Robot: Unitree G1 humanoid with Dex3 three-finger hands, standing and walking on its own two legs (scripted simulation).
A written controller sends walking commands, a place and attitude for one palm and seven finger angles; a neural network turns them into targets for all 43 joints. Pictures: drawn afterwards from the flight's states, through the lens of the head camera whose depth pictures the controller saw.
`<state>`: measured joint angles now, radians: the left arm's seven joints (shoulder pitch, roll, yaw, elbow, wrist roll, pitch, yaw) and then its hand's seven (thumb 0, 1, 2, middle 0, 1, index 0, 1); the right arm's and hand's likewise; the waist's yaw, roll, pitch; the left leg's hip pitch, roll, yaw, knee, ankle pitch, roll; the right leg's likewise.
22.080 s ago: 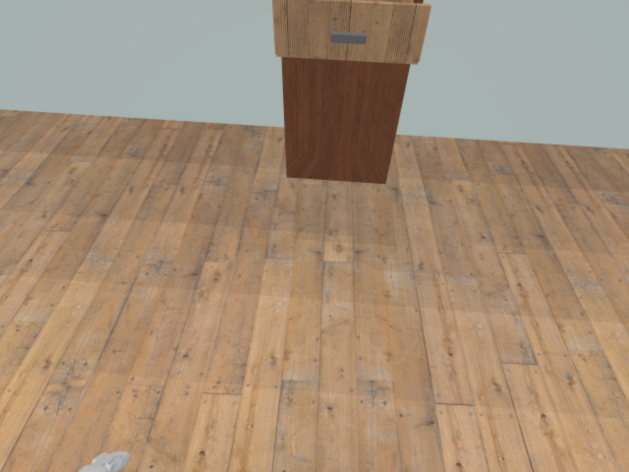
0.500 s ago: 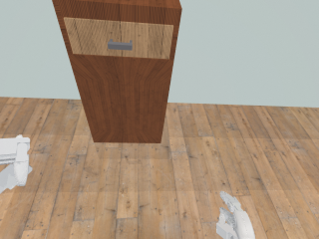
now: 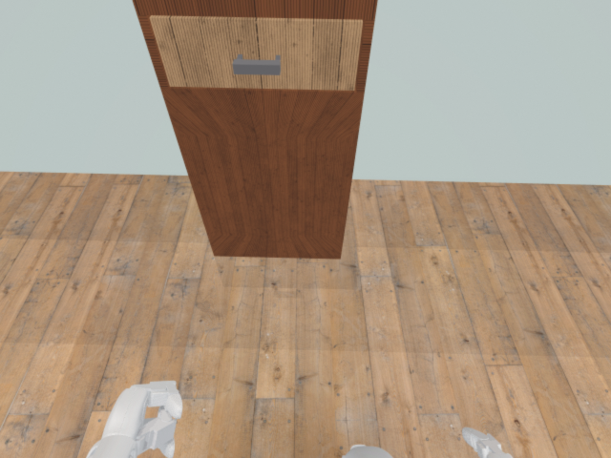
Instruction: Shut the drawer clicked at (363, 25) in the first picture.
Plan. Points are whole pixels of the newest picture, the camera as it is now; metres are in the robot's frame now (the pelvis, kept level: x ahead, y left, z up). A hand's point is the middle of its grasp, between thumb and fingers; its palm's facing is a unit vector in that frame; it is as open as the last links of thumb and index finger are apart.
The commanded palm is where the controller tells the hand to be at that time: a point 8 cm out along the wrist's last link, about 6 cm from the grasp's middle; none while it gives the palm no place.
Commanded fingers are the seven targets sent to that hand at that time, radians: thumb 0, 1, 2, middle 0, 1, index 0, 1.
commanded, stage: let the arm hang, fingers relaxed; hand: left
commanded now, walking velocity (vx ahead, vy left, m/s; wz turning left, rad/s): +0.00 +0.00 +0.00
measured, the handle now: (257, 62) +0.90 +0.10 +0.06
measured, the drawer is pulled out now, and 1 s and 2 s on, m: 0.00 0.00 0.00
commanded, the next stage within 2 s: look to check the result in 0.90 s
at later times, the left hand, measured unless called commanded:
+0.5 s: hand out of the picture +0.01 +0.17 -0.15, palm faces +0.04 -0.98 -0.19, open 6.5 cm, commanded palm none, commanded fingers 0.00 0.90 0.90 -0.20 -0.30 -0.20 -0.30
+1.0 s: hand out of the picture +0.01 +0.14 -0.15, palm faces +0.03 -0.99 -0.16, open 7.4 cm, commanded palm none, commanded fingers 0.00 0.90 0.90 -0.20 -0.30 -0.20 -0.30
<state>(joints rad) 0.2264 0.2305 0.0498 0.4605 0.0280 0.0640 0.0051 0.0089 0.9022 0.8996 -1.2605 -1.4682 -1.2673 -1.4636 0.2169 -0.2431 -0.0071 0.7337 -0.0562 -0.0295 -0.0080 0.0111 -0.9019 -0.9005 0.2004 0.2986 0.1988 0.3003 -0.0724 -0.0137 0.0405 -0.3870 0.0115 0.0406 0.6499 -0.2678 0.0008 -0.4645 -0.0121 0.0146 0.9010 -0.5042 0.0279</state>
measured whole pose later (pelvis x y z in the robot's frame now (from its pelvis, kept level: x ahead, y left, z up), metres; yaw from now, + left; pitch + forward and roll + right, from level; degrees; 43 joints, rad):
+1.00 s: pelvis +0.02 -0.01 +0.02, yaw +0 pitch -2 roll +0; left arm 0.29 0.11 0.00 1.17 0.00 -0.01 0.04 0.00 0.91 0.90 -0.20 -0.30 -0.20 -0.30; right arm 0.34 -0.10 0.00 1.15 -0.02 0.00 -0.04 0.00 -0.90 -0.90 0.20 0.30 0.20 0.30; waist -0.02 0.01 0.05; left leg -0.15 0.00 0.05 0.42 -0.24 0.02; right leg -0.19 0.02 0.00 0.42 -0.20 -0.02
